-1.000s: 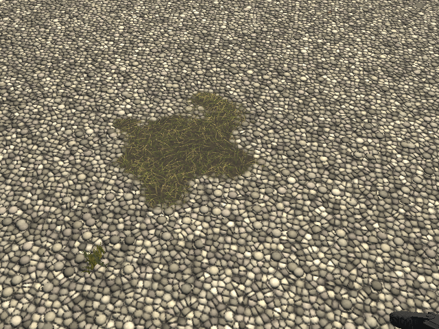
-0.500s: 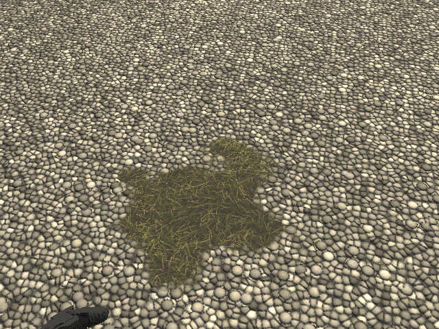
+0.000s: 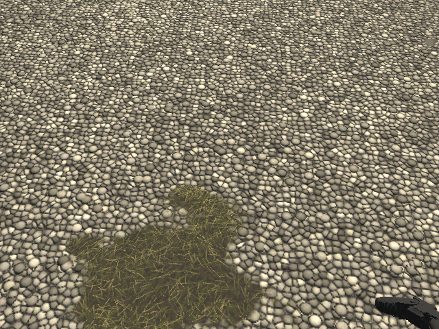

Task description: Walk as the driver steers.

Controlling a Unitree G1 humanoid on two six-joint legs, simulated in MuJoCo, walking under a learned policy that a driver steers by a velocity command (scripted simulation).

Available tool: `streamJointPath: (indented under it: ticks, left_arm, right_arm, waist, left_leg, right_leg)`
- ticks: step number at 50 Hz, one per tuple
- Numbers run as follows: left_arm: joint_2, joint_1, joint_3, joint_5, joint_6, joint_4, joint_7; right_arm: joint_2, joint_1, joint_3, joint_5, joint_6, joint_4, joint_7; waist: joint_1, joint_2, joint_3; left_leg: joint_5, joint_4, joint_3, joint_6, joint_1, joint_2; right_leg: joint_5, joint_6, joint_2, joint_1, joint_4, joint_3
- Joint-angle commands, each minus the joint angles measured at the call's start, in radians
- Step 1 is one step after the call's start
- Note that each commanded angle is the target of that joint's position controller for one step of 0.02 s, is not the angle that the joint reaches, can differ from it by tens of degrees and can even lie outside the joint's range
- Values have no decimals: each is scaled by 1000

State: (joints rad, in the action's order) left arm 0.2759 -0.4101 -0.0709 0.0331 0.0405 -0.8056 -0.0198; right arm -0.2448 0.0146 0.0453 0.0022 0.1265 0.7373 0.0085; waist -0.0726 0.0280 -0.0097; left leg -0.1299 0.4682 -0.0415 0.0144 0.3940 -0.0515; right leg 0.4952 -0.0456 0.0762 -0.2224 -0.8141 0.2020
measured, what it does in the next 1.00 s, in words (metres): walks ahead, turning right: right foot, then left foot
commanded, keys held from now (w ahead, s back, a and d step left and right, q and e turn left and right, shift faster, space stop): w+e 0.58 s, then w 0.04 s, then w+q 0.38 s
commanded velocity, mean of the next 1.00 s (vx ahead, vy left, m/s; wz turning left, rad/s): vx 0.50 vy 0.00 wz -0.33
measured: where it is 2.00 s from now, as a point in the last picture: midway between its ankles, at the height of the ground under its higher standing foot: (298, 179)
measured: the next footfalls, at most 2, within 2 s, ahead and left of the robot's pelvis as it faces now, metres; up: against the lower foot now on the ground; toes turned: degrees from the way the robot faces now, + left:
right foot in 0.44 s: +0.38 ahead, -0.18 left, +0.00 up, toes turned -19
left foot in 0.98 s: +0.74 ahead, -0.09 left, +0.00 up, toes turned -18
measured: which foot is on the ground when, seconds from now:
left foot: down 0.00-0.44, up 0.46-0.96, down 0.98-1.00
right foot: up 0.00-0.42, down 0.44-1.00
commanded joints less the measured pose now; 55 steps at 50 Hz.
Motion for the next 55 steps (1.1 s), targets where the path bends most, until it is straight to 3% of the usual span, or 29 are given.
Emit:
streamJointPath:
  ticks: [1,2,3,5,9,13,17,20,21,22,23,24,25,26,27,28,29,32,37,39,44,47,49,50,51,52,53,54,55]
  left_arm:
    - [150,28,-24,8,18,100,-5]
    - [131,60,-24,-2,13,102,-6]
    - [119,92,-27,-12,11,116,-2]
    - [79,105,-22,-3,4,133,13]
    - [51,174,-10,-6,-1,183,28]
    - [37,291,6,-7,10,222,52]
    - [41,402,11,-7,7,277,76]
    - [92,365,-12,-15,-2,296,84]
    - [126,275,-30,-16,-6,279,83]
    - [175,108,-60,-13,-11,236,71]
    - [260,-34,-87,-11,-24,206,47]
    - [333,24,-84,-9,-11,229,49]
    - [240,-15,-63,-11,-2,240,52]
    - [208,28,-50,-18,10,231,52]
    - [190,86,-44,-14,16,234,51]
    - [170,145,-37,-21,18,245,49]
    - [151,177,-29,-34,19,259,46]
    - [130,188,-19,-31,31,236,37]
    - [148,130,-16,-33,38,173,23]
    - [163,98,-17,-32,44,147,25]
    - [179,46,-25,-30,34,81,25]
    - [199,73,-32,-28,18,74,13]
    - [198,105,-28,-31,3,89,-1]
    - [167,90,-12,-50,7,114,-12]
    - [58,-35,22,-61,32,136,8]
    - [134,40,13,-40,61,128,23]
    - [167,141,5,-7,80,166,35]
    - [157,197,10,-13,92,180,33]
    - [157,223,5,-35,95,188,28]
  right_arm:
    - [-135,252,51,8,-10,7,-3]
    - [-114,207,41,0,-12,2,-1]
    - [-96,181,36,-4,-15,10,0]
    - [-93,176,34,-12,-13,26,1]
    - [-144,198,50,-5,-10,57,-1]
    - [-176,213,51,-1,-19,70,-9]
    - [-214,281,57,14,-37,94,-11]
    - [-258,291,69,22,-58,92,-23]
    - [-272,291,73,22,-67,89,-30]
    - [-266,278,69,23,-72,82,-36]
    - [-210,308,47,-9,-64,57,-36]
    - [-92,397,5,-30,-33,3,-14]
    - [-200,271,27,5,-1,-5,2]
    - [-214,194,31,34,13,-39,7]
    - [-195,183,25,21,18,-37,1]
    - [-196,189,30,0,15,-30,-6]
    - [-200,211,35,-6,2,-27,-6]
    - [-157,243,27,-14,-31,-11,-7]
    - [-112,92,4,-2,-33,-39,4]
    - [-107,33,-1,9,-30,-54,14]
    - [-122,-50,0,19,-27,-106,44]
    - [-140,11,9,15,-28,-113,57]
    - [-204,225,48,8,-34,-66,47]
    - [-279,381,70,8,-41,-48,36]
    - [-335,409,82,16,-39,-43,39]
    - [-237,434,59,28,-44,-46,36]
    - [-215,381,52,20,-48,-59,28]
    - [-213,328,51,13,-52,-75,24]
    - [-197,284,46,9,-55,-87,22]
  waist:
    - [152,-152,-84]
    - [132,-95,-39]
    - [117,-101,0]
    - [96,-137,13]
    - [95,-104,24]
    - [129,-90,48]
    - [155,-82,75]
    - [98,-132,25]
    - [40,-140,-28]
    - [-52,-112,-108]
    - [-90,38,-212]
    - [38,242,-333]
    - [-56,113,-372]
    - [-45,79,-213]
    - [3,-20,-126]
    - [44,-33,-77]
    - [79,-10,-62]
    - [104,12,-47]
    - [34,35,12]
    - [2,36,35]
    - [-24,21,87]
    - [22,46,35]
    - [139,36,-110]
    - [193,-64,-227]
    - [112,-317,-326]
    - [176,-214,-347]
    - [185,-160,-206]
    - [164,-55,-125]
    - [132,-13,-60]
  left_leg:
    - [-249,-188,-502,188,-584,411]
    - [-126,-212,-394,167,-489,364]
    - [-33,-232,-320,160,-425,334]
    - [85,-266,-201,149,-354,296]
    - [274,-303,-64,176,-344,301]
    - [303,-311,80,142,-333,264]
    - [375,-274,138,118,-426,301]
    - [785,-110,193,87,-495,314]
    - [906,29,209,76,-486,309]
    - [866,238,230,46,-384,280]
    - [423,563,236,8,-116,227]
    - [-468,870,90,-32,284,15]
    - [-439,934,-70,-17,377,51]
    - [-342,893,-54,-3,432,88]
    - [-261,805,-50,-2,391,128]
    - [-222,729,-46,-13,327,151]
    - [-197,699,-53,-21,262,168]
    - [-129,597,-15,-66,210,176]
    - [227,280,17,-66,197,166]
    - [314,192,26,-48,180,150]
    - [179,96,13,15,312,123]
    - [33,77,56,63,220,68]
    - [65,46,106,114,-104,-5]
    - [148,61,-123,183,-401,151]
    - [-38,-32,-645,370,-742,364]
    - [-195,-126,-733,345,-793,360]
    - [-182,-151,-602,307,-685,337]
    - [-99,-164,-512,285,-551,302]
    - [16,-182,-446,278,-432,272]
  right_leg:
    - [-43,14,-105,-596,-406,-30]
    - [-110,24,-133,-559,-389,-47]
    - [-154,29,-155,-548,-353,-52]
    - [-200,32,-185,-508,-322,-80]
    - [-312,57,-199,-549,-203,-105]
    - [-522,41,-179,-477,30,-166]
    - [-505,6,-150,-455,155,-224]
    - [-354,-52,-69,-324,184,-295]
    - [-321,-80,-32,-200,198,-312]
    - [-388,-120,-5,45,263,-298]
    - [-433,-183,-166,366,261,-54]
    - [-253,-373,-400,641,389,536]
    - [-172,-350,-401,642,479,582]
    - [-240,-306,-368,520,498,437]
    - [-342,-275,-320,362,505,326]
    - [-451,-257,-287,235,518,248]
    - [-517,-253,-263,149,542,208]
    - [-640,-258,-243,29,588,98]
    - [-596,-180,-189,5,621,-69]
    - [-512,-168,-212,30,641,-77]
    - [-582,-155,-307,266,596,-84]
    - [-917,-116,-315,337,478,-133]
    - [-1193,-65,-251,275,190,-212]
    - [-921,-23,-208,56,-110,-249]
    - [-47,53,7,-375,-448,-211]
    - [51,42,-24,-498,-531,-70]
    - [-29,32,-71,-565,-521,-74]
    - [-96,28,-109,-549,-458,-92]
    - [-135,37,-133,-517,-377,-102]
